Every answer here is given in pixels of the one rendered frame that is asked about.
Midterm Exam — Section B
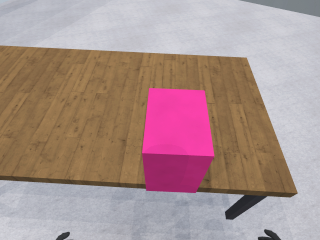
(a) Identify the table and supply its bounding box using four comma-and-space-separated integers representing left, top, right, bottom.
0, 45, 298, 220

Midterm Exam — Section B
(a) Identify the robot right hand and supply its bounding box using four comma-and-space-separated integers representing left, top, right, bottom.
258, 229, 281, 240

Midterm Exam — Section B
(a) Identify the carton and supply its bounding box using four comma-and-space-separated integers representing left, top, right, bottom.
142, 88, 215, 193

